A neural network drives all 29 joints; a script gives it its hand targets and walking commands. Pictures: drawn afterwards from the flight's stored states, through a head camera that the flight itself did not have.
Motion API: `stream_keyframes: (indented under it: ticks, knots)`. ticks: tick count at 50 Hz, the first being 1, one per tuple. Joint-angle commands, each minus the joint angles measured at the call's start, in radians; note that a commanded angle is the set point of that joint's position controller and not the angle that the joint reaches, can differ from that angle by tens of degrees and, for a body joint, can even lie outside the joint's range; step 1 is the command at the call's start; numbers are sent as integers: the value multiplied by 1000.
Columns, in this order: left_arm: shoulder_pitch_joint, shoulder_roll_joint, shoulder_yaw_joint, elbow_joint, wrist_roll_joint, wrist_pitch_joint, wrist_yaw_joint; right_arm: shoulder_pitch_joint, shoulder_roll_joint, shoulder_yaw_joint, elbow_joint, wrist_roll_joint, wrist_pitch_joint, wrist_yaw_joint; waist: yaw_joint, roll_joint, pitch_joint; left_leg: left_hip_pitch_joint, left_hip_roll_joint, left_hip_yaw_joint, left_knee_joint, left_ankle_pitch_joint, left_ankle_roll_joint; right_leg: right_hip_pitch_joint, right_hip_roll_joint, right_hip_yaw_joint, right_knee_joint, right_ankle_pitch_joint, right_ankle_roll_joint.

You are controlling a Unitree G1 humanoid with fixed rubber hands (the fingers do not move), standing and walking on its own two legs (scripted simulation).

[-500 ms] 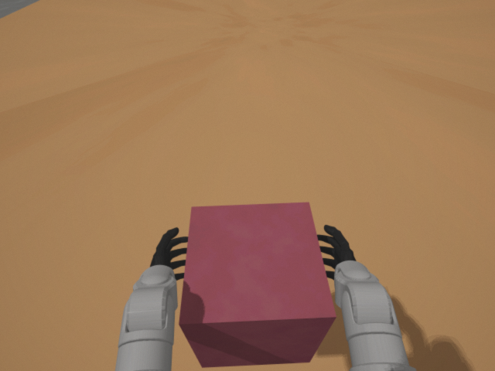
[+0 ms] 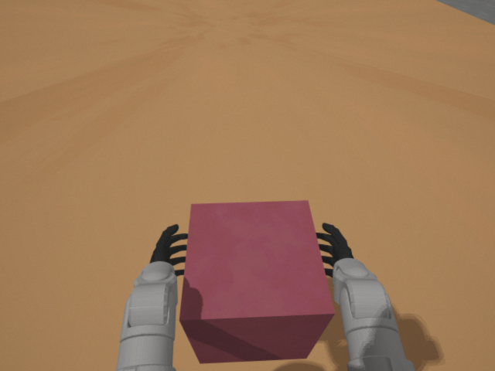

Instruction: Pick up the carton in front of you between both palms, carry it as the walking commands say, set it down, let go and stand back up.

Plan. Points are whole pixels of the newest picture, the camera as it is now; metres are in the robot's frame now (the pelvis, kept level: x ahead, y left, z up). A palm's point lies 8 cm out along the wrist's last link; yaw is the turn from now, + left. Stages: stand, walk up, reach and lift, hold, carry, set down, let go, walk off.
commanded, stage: hold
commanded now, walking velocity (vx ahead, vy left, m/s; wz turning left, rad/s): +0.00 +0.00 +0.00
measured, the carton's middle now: (251, 285) +0.29 +0.00 -0.04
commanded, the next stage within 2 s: set down in 0.24 s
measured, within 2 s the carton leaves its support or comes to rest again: neither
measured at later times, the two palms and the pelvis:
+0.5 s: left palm (150, 256) +0.31 +0.18 +0.03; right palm (322, 256) +0.30 -0.12 +0.03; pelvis -0.01 +0.03 -0.01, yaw -1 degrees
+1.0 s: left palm (178, 293) +0.35 +0.16 -0.18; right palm (304, 281) +0.37 -0.13 -0.18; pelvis -0.03 +0.00 -0.11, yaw +0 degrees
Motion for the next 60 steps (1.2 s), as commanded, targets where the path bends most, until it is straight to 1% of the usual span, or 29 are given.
stream_keyframes:
  ticks: [1,5,10,14,16,18,21,23,25,28,30,31,34,36,39,41,43,45,46,48,49,50,52,54,57,60]
  knots:
    - [-430,-908,-518,-43,-239,-37,-239,-469,892,495,-52,219,-47,227,-3,9,-205,300,-107,-129,2,13,12,-266,46,129,-152,-21,-41]
    - [-460,-931,-518,-21,-244,-36,-254,-490,912,477,-26,215,-53,237,-10,22,-213,311,-96,-139,-9,-34,3,-279,49,124,-148,-61,-52]
    - [-481,-951,-505,10,-241,-33,-267,-517,927,458,-1,211,-57,251,-9,34,-219,312,-82,-157,-26,-82,-3,-282,55,120,-136,-82,-58]
    - [-506,-965,-485,37,-235,-31,-271,-556,924,439,19,205,-60,263,-7,42,-217,314,-69,-172,-38,-114,-6,-288,58,118,-124,-91,-59]
    - [-537,-977,-457,71,-225,-33,-269,-595,911,411,52,190,-67,273,-7,48,-206,314,-63,-182,-40,-151,-7,-305,58,116,-111,-111,-63]
    - [-579,-987,-407,130,-205,-43,-266,-649,899,366,109,165,-84,286,-3,50,-188,314,-58,-191,-35,-198,-7,-339,57,114,-93,-139,-67]
    - [-659,-988,-294,250,-157,-75,-259,-744,867,270,226,106,-126,301,6,57,-171,290,-51,-207,-12,-268,-5,-392,57,114,-47,-177,-75]
    - [-709,-963,-208,327,-114,-100,-244,-797,835,191,302,49,-156,295,8,53,-155,249,-47,-219,14,-284,-3,-424,60,115,-10,-182,-80]
    - [-740,-910,-119,382,-62,-127,-220,-819,788,99,367,-15,-184,279,8,50,-139,208,-47,-225,44,-290,0,-462,61,116,28,-185,-80]
    - [-740,-807,-6,421,4,-181,-184,-797,691,-23,429,-103,-230,245,8,41,-133,113,-56,-214,99,-243,1,-517,69,114,86,-156,-72]
    - [-723,-744,35,429,34,-230,-166,-770,627,-72,446,-136,-271,228,4,37,-155,35,-68,-199,146,-175,0,-565,80,108,130,-123,-63]
    - [-717,-720,39,429,38,-260,-159,-761,603,-83,450,-140,-298,222,0,36,-178,0,-73,-193,175,-131,0,-591,86,105,153,-104,-59]
    - [-709,-703,0,425,23,-365,-143,-758,582,-56,451,-120,-390,216,-9,35,-282,-73,-87,-188,265,3,-1,-675,107,94,224,-55,-48]
    - [-723,-729,-55,417,2,-440,-138,-763,611,-3,450,-94,-457,218,-14,31,-373,-105,-99,-187,332,93,-2,-747,120,90,277,-27,-42]
    - [-769,-780,-159,408,-31,-538,-129,-800,675,104,454,-36,-550,217,-14,30,-561,-138,-114,-187,447,218,-3,-870,135,88,368,23,-29]
    - [-801,-817,-238,392,-53,-588,-123,-840,717,198,434,19,-597,212,-6,25,-732,-155,-124,-180,532,305,-4,-937,144,89,432,81,-15]
    - [-822,-833,-314,358,-77,-621,-115,-879,749,295,395,77,-627,197,14,19,-919,-180,-134,-164,611,386,-5,-972,152,86,490,147,2]
    - [-835,-823,-367,315,-102,-633,-111,-905,765,371,355,124,-635,177,34,16,-1074,-234,-144,-144,674,421,-5,-977,157,88,544,210,18]
    - [-837,-815,-383,301,-112,-632,-109,-910,770,398,340,142,-633,165,45,14,-1123,-278,-150,-133,697,411,-6,-975,158,89,566,230,25]
    - [-855,-799,-390,290,-127,-620,-118,-918,779,416,329,154,-617,148,57,9,-1156,-435,-162,-108,735,324,-8,-950,155,101,604,240,32]
    - [-862,-801,-396,297,-133,-609,-125,-910,788,418,335,152,-605,140,50,6,-1148,-518,-167,-95,746,261,-12,-940,153,103,615,225,34]
    - [-871,-800,-382,314,-133,-598,-134,-926,800,416,339,152,-591,134,57,-10,-1123,-579,-170,-85,756,203,-8,-969,155,100,623,181,39]
    - [-898,-804,-346,357,-126,-572,-152,-954,819,394,364,142,-561,134,58,-23,-1052,-695,-173,-73,777,91,-4,-1026,155,100,636,74,40]
    - [-937,-811,-307,396,-116,-546,-170,-988,829,359,397,126,-532,141,58,-32,-995,-784,-172,-68,801,8,-2,-1088,156,100,652,-18,36]
    - [-994,-819,-252,442,-102,-513,-190,-1037,833,306,447,102,-501,152,54,-35,-962,-882,-171,-62,845,-44,-2,-1165,159,96,687,-78,31]
    - [-1036,-825,-210,473,-94,-494,-199,-1079,826,263,484,89,-488,159,51,-27,-975,-956,-172,-60,892,-43,-5,-1226,165,87,739,-70,28]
